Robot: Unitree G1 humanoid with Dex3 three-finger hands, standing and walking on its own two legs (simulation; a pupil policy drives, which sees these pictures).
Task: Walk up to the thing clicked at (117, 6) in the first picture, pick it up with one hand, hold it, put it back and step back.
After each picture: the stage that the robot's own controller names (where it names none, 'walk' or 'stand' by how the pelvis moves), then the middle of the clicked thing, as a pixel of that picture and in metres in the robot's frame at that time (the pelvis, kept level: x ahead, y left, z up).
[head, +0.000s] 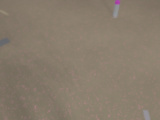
stand; (116, 9) +2.11 -0.52 -0.65
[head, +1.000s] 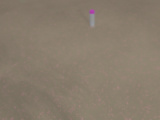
walk; (92, 18) +2.03 -0.03 -0.62
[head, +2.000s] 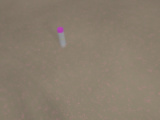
walk; (61, 37) +1.43 +0.29 -0.65
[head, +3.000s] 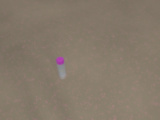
walk; (61, 68) +0.97 +0.24 -0.65
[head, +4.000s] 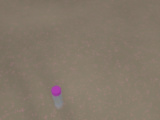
walk; (57, 97) +0.62 +0.20 -0.62
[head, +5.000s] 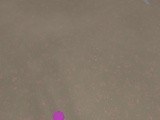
stand; out of the picture +0.44 +0.17 -0.62
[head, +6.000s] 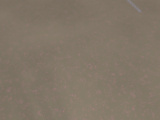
stand; out of the picture +0.41 +0.18 -0.66
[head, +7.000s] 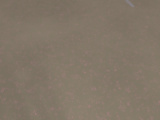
stand; out of the picture +0.39 +0.19 -0.66
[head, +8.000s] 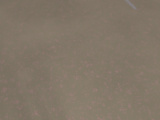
stand; out of the picture +0.40 +0.19 -0.66
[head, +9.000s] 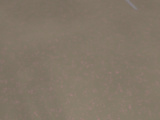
stand; out of the picture +0.39 +0.19 -0.66
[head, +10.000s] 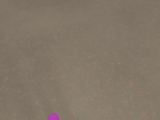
go down; out of the picture +0.41 +0.18 -0.65
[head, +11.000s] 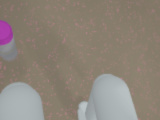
go down; (5, 44) +0.48 +0.22 -0.23
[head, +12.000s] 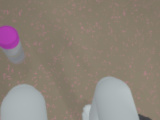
close in; (12, 48) +0.48 +0.22 -0.24
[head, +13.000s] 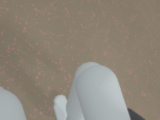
close in; out of the picture +0.47 +0.26 -0.16
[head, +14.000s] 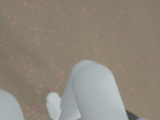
lift; out of the picture +0.46 +0.27 -0.16
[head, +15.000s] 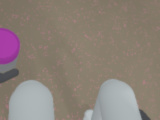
lift; (3, 59) +0.37 +0.25 -0.04
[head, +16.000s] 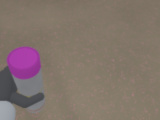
hold; (30, 85) +0.31 +0.16 +0.09
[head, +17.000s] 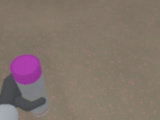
hold; (34, 90) +0.31 +0.16 +0.05
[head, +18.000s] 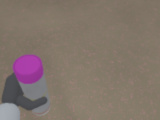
hold; (35, 89) +0.32 +0.15 +0.05
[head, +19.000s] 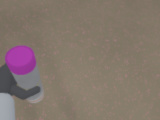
crouch; (28, 79) +0.36 +0.17 +0.00
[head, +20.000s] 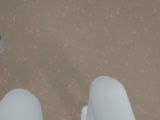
lower; out of the picture +0.50 +0.23 -0.03
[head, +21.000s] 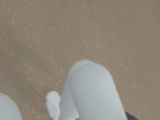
lower; out of the picture +0.47 +0.28 -0.16
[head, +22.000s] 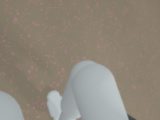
lower; out of the picture +0.46 +0.29 -0.17
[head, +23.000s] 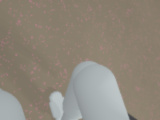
lower; out of the picture +0.46 +0.28 -0.16
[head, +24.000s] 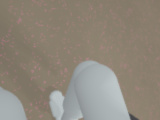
lower; out of the picture +0.46 +0.28 -0.16
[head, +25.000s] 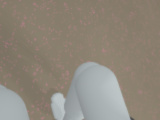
open; out of the picture +0.46 +0.26 -0.17
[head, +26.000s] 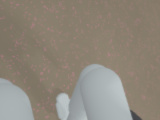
stand; out of the picture +0.46 +0.26 -0.17
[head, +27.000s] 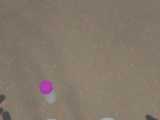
stand; (48, 93) +0.45 +0.17 -0.48
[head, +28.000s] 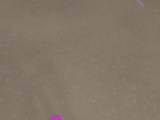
stand; out of the picture +0.43 +0.16 -0.60
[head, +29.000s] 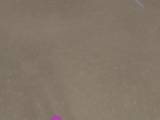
stand; out of the picture +0.43 +0.16 -0.60
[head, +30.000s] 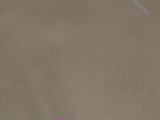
stand; out of the picture +0.44 +0.15 -0.65
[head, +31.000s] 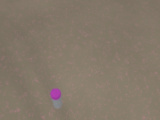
walk; (56, 99) +0.50 +0.14 -0.63
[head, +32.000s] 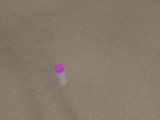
walk; (61, 75) +0.74 +0.21 -0.63
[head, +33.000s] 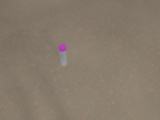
stand; (63, 55) +1.05 +0.17 -0.63
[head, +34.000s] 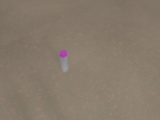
stand; (64, 61) +1.04 +0.18 -0.65
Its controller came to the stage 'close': yes
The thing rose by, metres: 0.69
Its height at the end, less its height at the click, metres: +0.00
